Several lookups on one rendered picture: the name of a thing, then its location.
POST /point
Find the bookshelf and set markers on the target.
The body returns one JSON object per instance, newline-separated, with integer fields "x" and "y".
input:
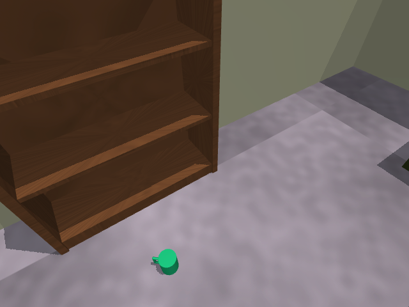
{"x": 106, "y": 107}

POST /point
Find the mug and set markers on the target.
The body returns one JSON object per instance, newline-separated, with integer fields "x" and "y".
{"x": 168, "y": 261}

